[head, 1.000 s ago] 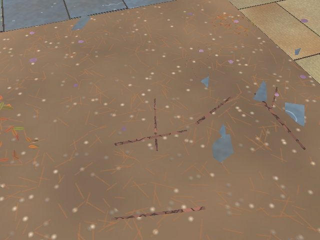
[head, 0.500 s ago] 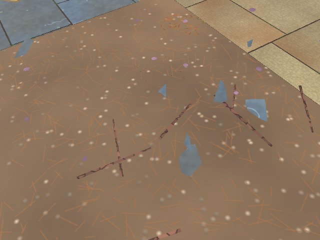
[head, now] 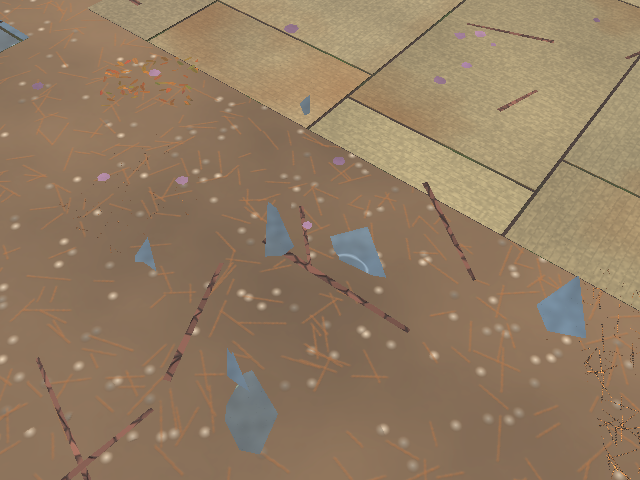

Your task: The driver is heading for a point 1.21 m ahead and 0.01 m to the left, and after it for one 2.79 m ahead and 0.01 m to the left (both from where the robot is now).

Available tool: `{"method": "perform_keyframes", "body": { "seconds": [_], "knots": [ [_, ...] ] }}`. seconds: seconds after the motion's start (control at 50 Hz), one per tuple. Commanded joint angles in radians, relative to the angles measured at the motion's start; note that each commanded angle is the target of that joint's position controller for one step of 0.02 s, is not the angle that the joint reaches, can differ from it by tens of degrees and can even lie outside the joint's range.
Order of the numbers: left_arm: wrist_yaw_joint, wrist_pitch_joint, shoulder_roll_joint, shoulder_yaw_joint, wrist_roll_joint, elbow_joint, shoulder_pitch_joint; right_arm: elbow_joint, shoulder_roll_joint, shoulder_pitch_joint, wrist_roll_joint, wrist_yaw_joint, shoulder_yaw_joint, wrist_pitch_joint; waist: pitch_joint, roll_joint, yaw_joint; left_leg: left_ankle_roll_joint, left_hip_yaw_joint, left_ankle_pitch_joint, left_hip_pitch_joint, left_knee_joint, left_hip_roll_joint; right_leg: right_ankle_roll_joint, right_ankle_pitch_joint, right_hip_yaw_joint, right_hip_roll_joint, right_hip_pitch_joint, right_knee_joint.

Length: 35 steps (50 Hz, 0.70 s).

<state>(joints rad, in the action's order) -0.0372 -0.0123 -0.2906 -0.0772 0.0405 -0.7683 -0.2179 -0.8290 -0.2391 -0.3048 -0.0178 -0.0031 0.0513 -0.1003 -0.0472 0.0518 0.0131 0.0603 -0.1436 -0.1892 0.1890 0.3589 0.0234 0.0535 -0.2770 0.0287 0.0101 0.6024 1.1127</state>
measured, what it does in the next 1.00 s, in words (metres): walks ahead: right foot, then left foot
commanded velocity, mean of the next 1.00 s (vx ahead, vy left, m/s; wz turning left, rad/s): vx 0.07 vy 0.00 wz -0.19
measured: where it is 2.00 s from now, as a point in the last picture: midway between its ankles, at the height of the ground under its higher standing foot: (376, 409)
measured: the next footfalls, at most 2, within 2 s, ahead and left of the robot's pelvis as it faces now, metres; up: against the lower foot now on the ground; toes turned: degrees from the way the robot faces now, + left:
right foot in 0.24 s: +0.23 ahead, -0.11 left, +0.00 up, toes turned -8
left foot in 0.60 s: +0.18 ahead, +0.09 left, +0.00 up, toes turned -7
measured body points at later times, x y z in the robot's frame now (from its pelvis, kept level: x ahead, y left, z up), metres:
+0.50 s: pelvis +0.12 -0.03 -0.01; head +0.15 -0.04 +0.44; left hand +0.27 +0.19 -0.13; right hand +0.17 -0.28 -0.15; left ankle +0.14 +0.11 -0.71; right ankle +0.19 -0.11 -0.74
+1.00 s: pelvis +0.16 -0.01 +0.00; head +0.16 -0.01 +0.45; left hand +0.21 +0.23 -0.16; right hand +0.15 -0.24 -0.15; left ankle +0.14 +0.09 -0.74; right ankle +0.19 -0.11 -0.74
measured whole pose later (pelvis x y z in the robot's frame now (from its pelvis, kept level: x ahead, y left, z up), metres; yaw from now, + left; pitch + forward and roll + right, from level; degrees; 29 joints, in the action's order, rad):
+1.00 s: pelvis +0.16 -0.01 +0.00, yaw -8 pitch -1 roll +0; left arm 0.02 -0.01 -0.18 -0.02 0.01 -1.06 -0.28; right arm -1.01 -0.17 -0.30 -0.01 -0.03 0.01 -0.02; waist -0.01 0.00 -0.01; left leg 0.04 -0.03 -0.27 0.12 0.42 0.03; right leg 0.04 -0.14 0.00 -0.04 0.24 0.40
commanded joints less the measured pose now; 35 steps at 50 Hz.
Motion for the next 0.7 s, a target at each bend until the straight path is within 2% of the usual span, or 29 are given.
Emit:
{"method": "perform_keyframes", "body": {
  "seconds": [0.02,0.08,0.14,0.18,0.2,0.22,0.24,0.26,0.28,0.3,0.32,0.34,0.36,0.38,0.42,0.46,0.5,0.54,0.58,0.6,0.62,0.64,0.66,0.68,0.7],
  "knots": [
    [-0.014,0.006,0.015,0.013,-0.004,0.059,-0.040,0.046,-0.085,0.013,0.004,-0.001,0.010,-0.014,0.046,-0.153,-0.046,0.118,0.084,0.703,-0.036,-0.108,-0.269,-0.017,0.105,-0.013,0.026,0.017,-0.092],
    [-0.030,0.004,0.036,0.031,-0.012,0.089,0.053,0.046,-0.103,0.023,0.008,-0.007,0.011,0.005,0.045,-0.163,-0.027,0.088,-0.024,0.647,0.006,-0.082,-0.228,-0.007,0.244,-0.074,0.015,-0.099,-0.310],
    [-0.028,0.004,0.022,0.032,-0.002,0.113,0.109,0.023,-0.133,-0.034,0.011,-0.011,0.018,0.019,0.054,-0.157,0.003,0.080,-0.011,0.643,-0.046,-0.024,-0.255,0.005,0.210,-0.092,-0.012,-0.167,-0.433],
    [-0.020,-0.002,0.004,0.027,0.005,0.115,0.097,0.010,-0.151,-0.053,0.011,-0.017,0.022,0.034,0.059,-0.159,0.004,0.075,0.008,0.659,-0.098,0.053,-0.274,0.029,0.137,-0.086,-0.028,-0.199,-0.501],
    [-0.014,-0.011,-0.006,0.023,0.011,0.102,0.054,0.004,-0.157,-0.057,0.014,-0.021,0.024,0.042,0.076,-0.144,-0.014,0.066,0.006,0.655,-0.109,0.139,-0.266,0.045,0.136,-0.082,-0.045,-0.254,-0.567],
    [-0.006,-0.026,-0.022,0.015,0.022,0.071,-0.026,-0.002,-0.158,-0.072,0.016,-0.021,0.023,0.051,0.118,-0.084,-0.046,0.041,-0.020,0.581,-0.095,0.285,-0.227,0.059,0.232,-0.079,-0.065,-0.364,-0.674],
    [0.005,-0.040,-0.096,-0.001,0.036,0.060,-0.109,0.014,-0.135,-0.124,0.013,-0.021,0.016,0.054,0.213,0.030,-0.066,0.001,-0.049,0.281,0.042,0.497,-0.182,0.098,0.597,0.085,0.103,-0.571,-0.657],
    [0.018,-0.037,-0.165,-0.013,0.012,0.079,-0.113,0.054,-0.014,-0.218,0.032,-0.012,-0.023,0.063,0.367,0.221,-0.026,-0.042,-0.026,-0.519,0.307,0.804,-0.040,0.306,1.097,0.432,0.430,-0.834,-0.590],
    [0.035,-0.021,-0.104,-0.005,-0.044,0.067,-0.172,0.027,-0.089,-0.149,0.011,-0.016,-0.003,0.091,0.433,0.072,-0.092,-0.049,0.116,-0.489,0.297,0.845,-0.043,0.335,0.961,0.408,0.393,-0.758,-0.639],
    [0.044,-0.012,-0.080,0.006,-0.047,0.062,-0.106,0.044,-0.091,-0.081,0.015,-0.012,0.000,0.101,0.309,0.059,-0.067,-0.053,0.135,-0.434,0.331,0.852,-0.057,0.311,0.796,0.344,0.344,-0.664,-0.702],
    [0.051,-0.007,-0.036,0.022,-0.040,0.061,-0.037,0.046,-0.077,-0.031,0.009,-0.013,-0.005,0.101,0.194,0.027,-0.042,-0.056,0.145,-0.369,0.337,0.787,-0.077,0.264,0.676,0.289,0.294,-0.552,-0.755],
    [0.056,-0.006,-0.018,0.029,-0.036,0.059,0.008,0.041,-0.077,-0.019,-0.001,-0.014,-0.004,0.106,0.134,0.026,-0.013,-0.060,0.151,-0.314,0.302,0.731,-0.089,0.221,0.634,0.240,0.249,-0.471,-0.787],
    [0.059,-0.004,-0.007,0.033,-0.031,0.058,0.035,0.020,-0.076,-0.060,-0.010,-0.014,-0.004,0.119,0.123,0.037,0.012,-0.063,0.138,-0.274,0.232,0.704,-0.081,0.198,0.614,0.187,0.213,-0.398,-0.806],
    [0.057,-0.007,-0.004,0.035,-0.023,0.055,0.042,0.003,-0.067,-0.086,-0.010,-0.013,-0.004,0.130,0.136,0.026,0.022,-0.062,0.131,-0.254,0.185,0.683,-0.066,0.187,0.604,0.159,0.195,-0.367,-0.811],
    [0.051,-0.014,-0.010,0.034,-0.014,0.040,0.043,-0.010,-0.046,-0.096,-0.002,-0.013,-0.007,0.141,0.145,0.018,0.031,-0.060,0.129,-0.246,0.139,0.598,-0.054,0.179,0.524,0.134,0.177,-0.338,-0.825],
    [0.047,-0.015,-0.015,0.032,-0.010,0.021,0.040,-0.009,-0.034,-0.061,-0.002,-0.018,-0.011,0.151,0.128,0.043,0.018,-0.057,0.127,-0.234,0.112,0.488,-0.047,0.169,0.331,0.135,0.164,-0.311,-0.847],
    [0.045,-0.007,-0.021,0.029,-0.007,0.002,0.029,-0.009,-0.040,-0.033,-0.002,-0.024,-0.010,0.158,0.111,0.073,0.000,-0.051,0.121,-0.222,0.086,0.414,-0.035,0.165,0.112,0.159,0.160,-0.284,-0.872],
    [0.046,0.005,-0.029,0.026,-0.009,-0.015,0.026,-0.015,-0.042,-0.030,0.000,-0.026,-0.010,0.156,0.090,0.072,-0.002,-0.038,0.112,-0.199,0.050,0.330,-0.021,0.156,-0.043,0.189,0.164,-0.252,-0.883],
    [0.052,0.016,-0.026,0.027,-0.022,-0.030,0.033,-0.040,-0.022,-0.074,-0.004,-0.026,-0.015,0.143,0.070,0.031,0.025,-0.012,0.096,-0.102,-0.064,0.156,-0.010,0.112,-0.166,0.195,0.149,-0.179,-0.873],
    [0.056,0.017,-0.007,0.033,-0.024,-0.044,0.010,-0.042,-0.030,-0.078,-0.012,-0.026,-0.017,0.131,0.048,-0.006,0.026,0.004,0.150,-0.080,-0.101,0.059,-0.047,0.065,-0.207,0.195,0.132,-0.141,-0.863],
    [0.056,0.016,0.026,0.041,-0.028,-0.049,-0.011,-0.037,-0.064,-0.089,-0.026,-0.030,-0.017,0.115,0.040,-0.089,0.013,0.027,0.304,-0.156,-0.099,-0.054,-0.176,0.019,-0.173,0.156,0.088,-0.127,-0.780],
    [0.052,0.017,0.040,0.037,-0.047,-0.054,-0.015,-0.030,-0.099,-0.008,-0.007,-0.029,-0.011,0.106,-0.025,-0.216,-0.037,0.063,0.415,-0.295,0.128,-0.142,-0.251,-0.011,-0.039,0.027,-0.029,-0.240,-0.718],
    [0.047,0.014,0.030,0.038,-0.031,-0.071,-0.003,-0.021,-0.063,0.061,-0.002,-0.026,-0.022,0.095,-0.052,-0.202,-0.051,0.047,0.400,-0.328,0.237,-0.176,-0.241,-0.012,0.059,0.025,-0.019,-0.372,-0.689],
    [0.042,0.010,0.033,0.037,-0.022,-0.088,-0.014,-0.027,-0.055,0.077,0.000,-0.025,-0.025,0.085,-0.035,-0.191,-0.060,0.021,0.355,-0.307,0.244,-0.163,-0.204,-0.009,0.115,0.035,-0.009,-0.435,-0.704],
    [0.041,0.004,0.023,0.036,-0.021,-0.107,-0.029,-0.039,-0.060,0.062,-0.001,-0.026,-0.022,0.080,-0.018,-0.180,-0.057,0.006,0.321,-0.267,0.224,-0.148,-0.174,-0.009,0.146,0.045,0.004,-0.468,-0.715]
  ]
}}
Keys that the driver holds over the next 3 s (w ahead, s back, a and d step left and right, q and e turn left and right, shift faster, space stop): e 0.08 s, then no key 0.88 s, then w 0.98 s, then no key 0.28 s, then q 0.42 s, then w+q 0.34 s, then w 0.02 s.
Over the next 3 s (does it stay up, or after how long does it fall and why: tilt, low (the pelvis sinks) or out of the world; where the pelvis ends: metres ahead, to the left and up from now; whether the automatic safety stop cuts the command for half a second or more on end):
stays up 0.78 -0.07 0.01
